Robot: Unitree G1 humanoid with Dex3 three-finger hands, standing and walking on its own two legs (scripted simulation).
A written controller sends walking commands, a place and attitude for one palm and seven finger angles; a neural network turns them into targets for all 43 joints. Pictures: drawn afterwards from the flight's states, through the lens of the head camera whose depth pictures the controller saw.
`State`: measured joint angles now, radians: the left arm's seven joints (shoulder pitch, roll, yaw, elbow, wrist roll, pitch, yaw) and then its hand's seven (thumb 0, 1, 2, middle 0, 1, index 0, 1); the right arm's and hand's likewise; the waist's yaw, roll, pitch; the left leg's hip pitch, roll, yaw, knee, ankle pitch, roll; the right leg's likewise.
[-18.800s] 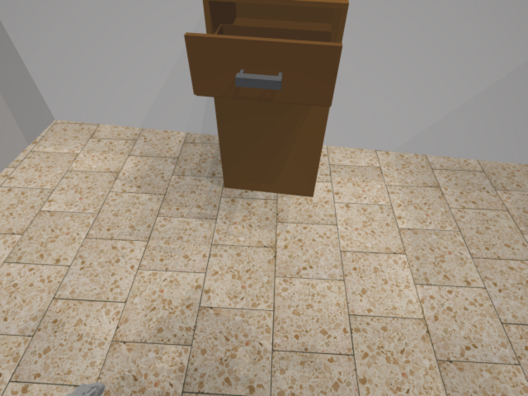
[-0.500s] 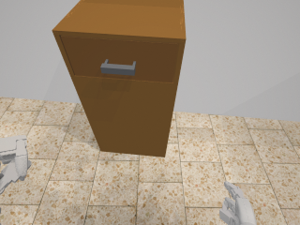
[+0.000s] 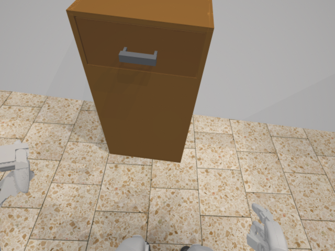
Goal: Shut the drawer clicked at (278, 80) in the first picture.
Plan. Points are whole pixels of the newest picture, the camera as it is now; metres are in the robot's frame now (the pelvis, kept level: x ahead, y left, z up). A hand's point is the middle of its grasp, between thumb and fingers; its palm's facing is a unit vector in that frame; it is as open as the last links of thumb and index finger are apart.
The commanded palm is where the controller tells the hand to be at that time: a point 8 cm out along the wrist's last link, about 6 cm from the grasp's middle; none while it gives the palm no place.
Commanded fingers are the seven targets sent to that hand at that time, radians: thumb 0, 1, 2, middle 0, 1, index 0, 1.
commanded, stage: step back with the hand held close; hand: left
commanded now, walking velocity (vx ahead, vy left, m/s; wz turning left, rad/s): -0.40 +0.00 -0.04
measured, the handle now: (139, 54) +0.72 +0.14 +0.06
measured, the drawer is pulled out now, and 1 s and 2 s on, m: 0.00 0.00 0.00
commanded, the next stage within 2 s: stop stepping back and stand still in 0.26 s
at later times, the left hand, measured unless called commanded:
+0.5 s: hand (14, 221) +0.13 +0.21 +0.19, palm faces +0.19 -0.87 -0.46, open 3.3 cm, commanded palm +0.06 +0.27 +0.20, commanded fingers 0.00 0.90 0.90 -1.40 -1.60 -1.40 -1.60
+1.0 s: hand out of the picture +0.05 +0.21 +0.19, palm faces +0.28 -0.85 -0.45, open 3.3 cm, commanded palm +0.00 +0.26 +0.20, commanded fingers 0.00 0.90 0.90 -1.40 -1.60 -1.40 -1.60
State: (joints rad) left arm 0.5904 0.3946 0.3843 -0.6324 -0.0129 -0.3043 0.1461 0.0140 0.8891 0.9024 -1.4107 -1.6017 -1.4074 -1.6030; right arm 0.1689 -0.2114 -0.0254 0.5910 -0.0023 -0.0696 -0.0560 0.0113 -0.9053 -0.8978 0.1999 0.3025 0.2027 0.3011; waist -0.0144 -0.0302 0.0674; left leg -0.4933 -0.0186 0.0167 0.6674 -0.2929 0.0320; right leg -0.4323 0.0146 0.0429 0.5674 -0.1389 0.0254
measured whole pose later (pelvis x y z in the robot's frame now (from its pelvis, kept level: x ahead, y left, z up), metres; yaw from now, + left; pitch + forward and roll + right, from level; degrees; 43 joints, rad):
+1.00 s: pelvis -0.15 -0.01 +0.01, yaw -5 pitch -2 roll +0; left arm 0.64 0.40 0.35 -0.59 0.00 -0.23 0.14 0.02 0.89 0.90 -1.41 -1.60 -1.41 -1.60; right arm 0.28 -0.16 0.03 0.65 -0.01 -0.12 -0.06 0.01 -0.90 -0.90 0.20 0.30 0.20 0.30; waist -0.02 -0.03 -0.02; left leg -0.39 0.01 -0.01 0.80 -0.35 0.00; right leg -0.27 0.03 -0.05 0.55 -0.24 -0.06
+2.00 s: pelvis -0.14 +0.02 +0.02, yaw -2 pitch -2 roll -1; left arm 0.31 0.22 0.00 1.18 0.01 0.01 0.02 0.01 0.91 0.90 -0.42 -0.55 -0.41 -0.55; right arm 0.30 -0.16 0.00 1.14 -0.01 0.02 -0.02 0.01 -0.91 -0.90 0.20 0.30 0.20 0.30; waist 0.01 0.02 0.08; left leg -0.23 -0.01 0.01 0.44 -0.18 0.02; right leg -0.19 -0.01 -0.09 0.42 -0.20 -0.02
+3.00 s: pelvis -0.13 -0.01 +0.02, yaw -2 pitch -2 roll +0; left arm 0.22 0.17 0.01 1.16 0.01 -0.01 0.03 0.00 0.91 0.90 -0.20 -0.30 -0.20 -0.30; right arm 0.24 -0.16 -0.01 1.15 -0.01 0.01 -0.03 0.00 -0.91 -0.90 0.20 0.30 0.20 0.30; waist 0.00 0.02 0.06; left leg -0.18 0.03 0.00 0.40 -0.19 -0.02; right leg -0.15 0.02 -0.09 0.39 -0.21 -0.05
